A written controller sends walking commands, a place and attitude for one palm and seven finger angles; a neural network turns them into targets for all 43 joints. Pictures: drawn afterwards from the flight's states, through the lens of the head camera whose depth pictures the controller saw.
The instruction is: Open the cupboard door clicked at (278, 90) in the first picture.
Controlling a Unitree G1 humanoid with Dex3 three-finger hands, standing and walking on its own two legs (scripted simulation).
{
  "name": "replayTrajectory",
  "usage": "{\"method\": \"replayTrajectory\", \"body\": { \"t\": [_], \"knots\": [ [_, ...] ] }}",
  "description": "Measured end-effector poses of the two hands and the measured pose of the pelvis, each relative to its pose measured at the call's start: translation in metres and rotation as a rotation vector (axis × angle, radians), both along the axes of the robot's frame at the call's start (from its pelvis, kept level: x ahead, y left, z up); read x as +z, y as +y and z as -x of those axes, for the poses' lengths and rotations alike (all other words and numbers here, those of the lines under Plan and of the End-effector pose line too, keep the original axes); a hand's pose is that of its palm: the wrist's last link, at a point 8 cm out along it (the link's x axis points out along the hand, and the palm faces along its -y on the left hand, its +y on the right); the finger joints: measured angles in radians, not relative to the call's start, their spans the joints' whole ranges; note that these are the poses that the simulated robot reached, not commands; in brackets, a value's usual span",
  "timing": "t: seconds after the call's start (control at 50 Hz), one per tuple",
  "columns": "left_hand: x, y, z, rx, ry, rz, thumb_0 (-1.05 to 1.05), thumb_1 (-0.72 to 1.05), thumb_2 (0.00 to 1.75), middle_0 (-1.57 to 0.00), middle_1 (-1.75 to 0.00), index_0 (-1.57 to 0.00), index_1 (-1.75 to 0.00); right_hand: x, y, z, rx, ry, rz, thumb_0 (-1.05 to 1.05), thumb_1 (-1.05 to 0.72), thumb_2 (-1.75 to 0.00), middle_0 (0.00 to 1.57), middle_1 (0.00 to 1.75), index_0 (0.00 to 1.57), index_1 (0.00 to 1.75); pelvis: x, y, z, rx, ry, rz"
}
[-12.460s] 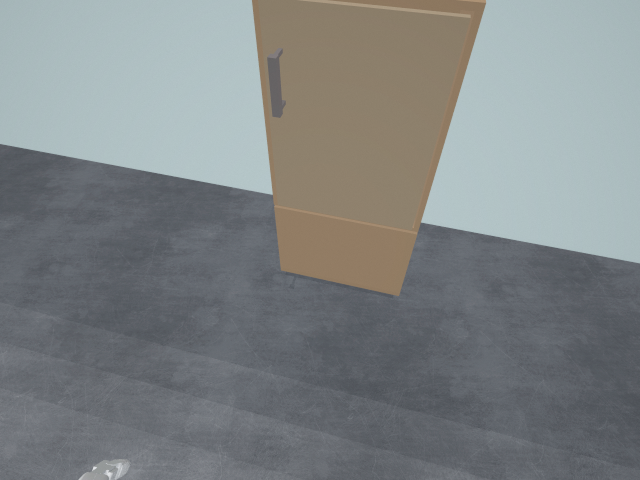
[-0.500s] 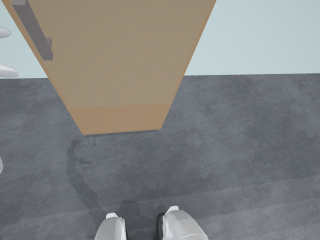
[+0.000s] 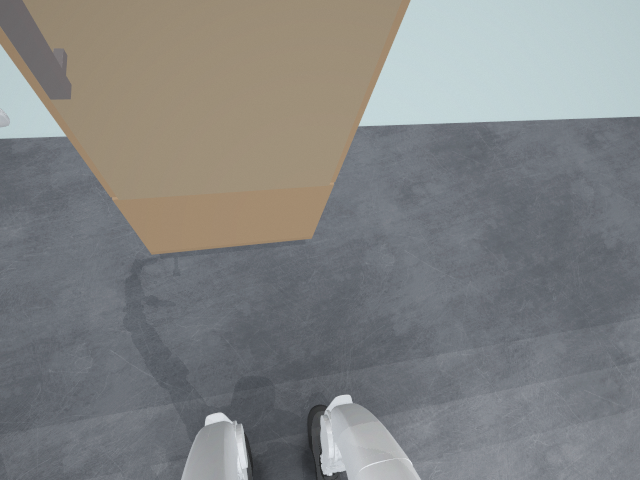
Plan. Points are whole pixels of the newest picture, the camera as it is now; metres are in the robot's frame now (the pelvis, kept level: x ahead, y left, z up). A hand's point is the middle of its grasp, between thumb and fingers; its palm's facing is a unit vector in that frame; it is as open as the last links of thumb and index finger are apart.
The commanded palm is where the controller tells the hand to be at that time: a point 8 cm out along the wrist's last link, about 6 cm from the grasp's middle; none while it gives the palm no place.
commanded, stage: slide the fingers in behind the handle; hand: left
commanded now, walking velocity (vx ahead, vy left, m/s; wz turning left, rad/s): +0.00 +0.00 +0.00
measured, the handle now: (29, 23) +0.59 +0.23 +0.11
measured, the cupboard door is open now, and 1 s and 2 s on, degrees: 0 0 0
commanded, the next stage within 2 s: move the hooked fingers beside the handle in 1.44 s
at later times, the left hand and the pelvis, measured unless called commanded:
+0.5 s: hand out of the picture +0.54 +0.27 +0.10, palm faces +0.07 -1.00 -0.01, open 14.4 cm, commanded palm +0.53 +0.28 +0.10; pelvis +0.02 +0.00 +0.01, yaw +1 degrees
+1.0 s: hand out of the picture +0.53 +0.25 +0.10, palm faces +0.11 -0.99 +0.01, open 15.2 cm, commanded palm +0.52 +0.25 +0.10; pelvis +0.02 -0.01 +0.01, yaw +3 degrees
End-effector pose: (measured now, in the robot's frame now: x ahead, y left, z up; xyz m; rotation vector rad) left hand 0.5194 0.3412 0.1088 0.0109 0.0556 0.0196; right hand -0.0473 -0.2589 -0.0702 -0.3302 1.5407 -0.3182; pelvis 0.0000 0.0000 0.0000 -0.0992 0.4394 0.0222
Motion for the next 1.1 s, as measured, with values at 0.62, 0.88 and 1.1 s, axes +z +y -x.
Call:
{"method": "replayTrajectory", "body": {
  "t": [0.62, 0.88, 1.1],
  "knots": [
    [-0.003, -0.022, 0.006, 0.061, 0.000, 0.003, -0.01, -0.50, 0.30, -0.26, -1.19, -0.19, -1.17, -0.004, -0.008, -0.049, 0.062, -0.052, -0.041, 0.00, -0.90, -0.90, 0.20, 0.30, 0.21, 0.30, 0.010, -0.005, -0.020, 0.029, -0.030, -0.010],
    [-0.004, -0.031, 0.012, 0.079, -0.009, 0.017, -0.01, -0.50, 0.30, -0.27, -1.19, -0.09, -1.14, -0.007, -0.010, -0.053, 0.077, -0.052, -0.059, 0.00, -0.90, -0.90, 0.20, 0.30, 0.21, 0.30, 0.011, -0.007, -0.021, 0.043, -0.040, -0.013],
    [-0.004, -0.038, 0.016, 0.092, -0.015, 0.015, -0.01, -0.50, 0.30, -0.29, -1.19, -0.02, -1.12, -0.011, -0.009, -0.055, 0.094, -0.065, -0.071, 0.01, -0.90, -0.90, 0.20, 0.30, 0.21, 0.30, 0.009, -0.008, -0.018, 0.053, -0.045, -0.015]
  ]
}}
